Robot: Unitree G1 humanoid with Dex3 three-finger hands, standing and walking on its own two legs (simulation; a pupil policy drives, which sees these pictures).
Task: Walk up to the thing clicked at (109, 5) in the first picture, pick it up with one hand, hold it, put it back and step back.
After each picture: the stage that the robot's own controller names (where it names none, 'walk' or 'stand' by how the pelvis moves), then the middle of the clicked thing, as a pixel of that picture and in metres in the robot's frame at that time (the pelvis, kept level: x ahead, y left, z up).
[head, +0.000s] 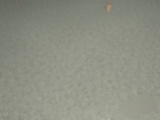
stand; (108, 6) +2.07 -0.36 -0.72
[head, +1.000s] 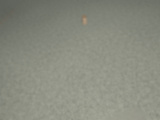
walk; (84, 19) +1.96 +0.08 -0.69
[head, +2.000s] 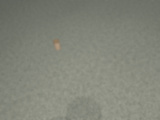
walk; (57, 44) +1.31 +0.39 -0.71
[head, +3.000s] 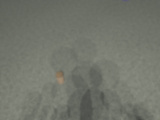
walk; (60, 77) +0.85 +0.30 -0.72
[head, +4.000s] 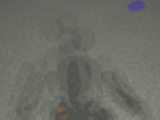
walk; (62, 113) +0.49 +0.20 -0.69
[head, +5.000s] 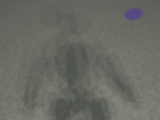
stand; out of the picture +0.31 +0.21 -0.71
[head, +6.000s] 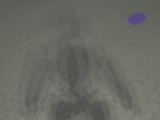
stand; out of the picture +0.32 +0.19 -0.72
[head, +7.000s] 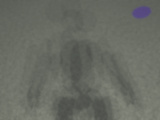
stand; out of the picture +0.35 +0.18 -0.72
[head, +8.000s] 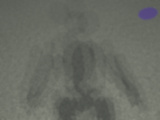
stand; out of the picture +0.35 +0.16 -0.71
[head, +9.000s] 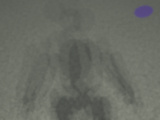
stand; out of the picture +0.36 +0.16 -0.72
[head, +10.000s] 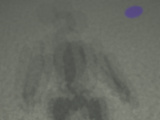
stand; out of the picture +0.33 +0.19 -0.72
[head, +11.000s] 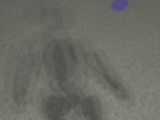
stand; out of the picture +0.31 +0.22 -0.71
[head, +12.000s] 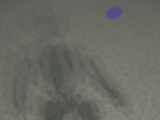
stand; out of the picture +0.28 +0.22 -0.72
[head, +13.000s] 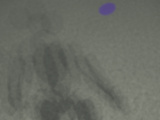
stand; out of the picture +0.29 +0.23 -0.72
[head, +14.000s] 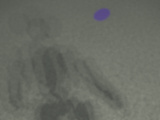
stand; out of the picture +0.24 +0.25 -0.72
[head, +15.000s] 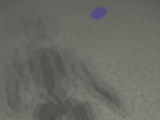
stand; out of the picture +0.25 +0.26 -0.72
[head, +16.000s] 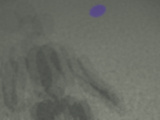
stand; out of the picture +0.25 +0.25 -0.72
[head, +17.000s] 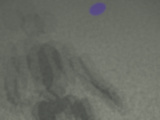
stand; out of the picture +0.24 +0.25 -0.72
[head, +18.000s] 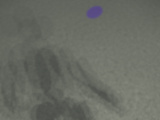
stand; out of the picture +0.24 +0.26 -0.72
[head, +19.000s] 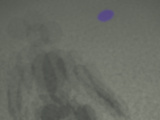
stand; out of the picture +0.29 +0.23 -0.73
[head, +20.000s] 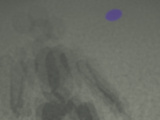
stand; out of the picture +0.29 +0.20 -0.73
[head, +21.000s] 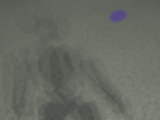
stand; out of the picture +0.29 +0.20 -0.73
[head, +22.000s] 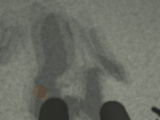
go down; (41, 93) +0.35 +0.22 -0.47
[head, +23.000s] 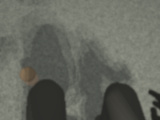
go down; (29, 76) +0.38 +0.25 -0.32
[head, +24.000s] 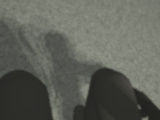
close in; out of the picture +0.34 +0.29 -0.23
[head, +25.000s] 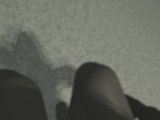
close; out of the picture +0.34 +0.30 -0.21
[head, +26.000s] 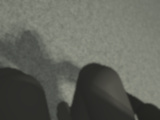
lift; out of the picture +0.32 +0.30 -0.21
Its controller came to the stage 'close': yes
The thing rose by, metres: 0.28
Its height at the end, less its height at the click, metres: +0.28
